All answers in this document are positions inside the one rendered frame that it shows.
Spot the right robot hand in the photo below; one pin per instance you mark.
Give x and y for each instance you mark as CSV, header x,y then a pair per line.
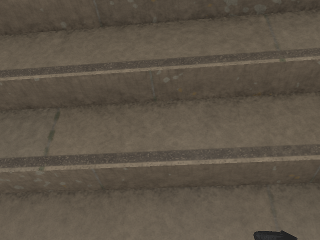
x,y
273,235

